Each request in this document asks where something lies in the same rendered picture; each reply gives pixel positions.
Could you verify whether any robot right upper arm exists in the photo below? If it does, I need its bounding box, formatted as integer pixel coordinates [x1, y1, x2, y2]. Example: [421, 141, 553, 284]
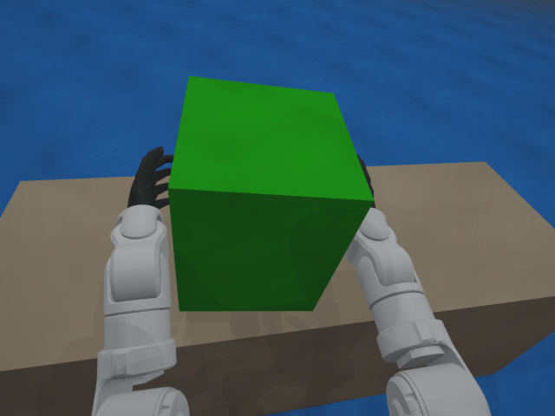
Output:
[386, 363, 490, 416]

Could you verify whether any robot left upper arm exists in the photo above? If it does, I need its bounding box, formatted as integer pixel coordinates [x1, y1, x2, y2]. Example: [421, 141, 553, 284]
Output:
[96, 387, 190, 416]

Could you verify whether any pedestal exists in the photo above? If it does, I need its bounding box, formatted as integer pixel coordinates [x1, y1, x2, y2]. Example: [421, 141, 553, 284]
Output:
[0, 161, 555, 416]

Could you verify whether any left robot forearm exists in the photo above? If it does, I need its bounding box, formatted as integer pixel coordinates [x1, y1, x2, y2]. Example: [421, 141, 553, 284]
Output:
[91, 205, 177, 416]

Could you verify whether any right robot forearm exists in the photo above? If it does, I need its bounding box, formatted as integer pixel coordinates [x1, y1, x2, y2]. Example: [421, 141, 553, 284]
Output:
[344, 207, 492, 416]

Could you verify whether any robot left hand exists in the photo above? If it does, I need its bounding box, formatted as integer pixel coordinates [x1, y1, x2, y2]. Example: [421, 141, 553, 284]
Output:
[127, 146, 174, 209]

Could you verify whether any carton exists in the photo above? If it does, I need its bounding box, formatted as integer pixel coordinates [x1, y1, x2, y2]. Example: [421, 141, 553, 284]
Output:
[168, 76, 374, 311]

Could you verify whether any robot right hand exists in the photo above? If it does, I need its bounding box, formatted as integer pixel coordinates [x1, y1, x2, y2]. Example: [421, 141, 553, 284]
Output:
[357, 154, 375, 208]

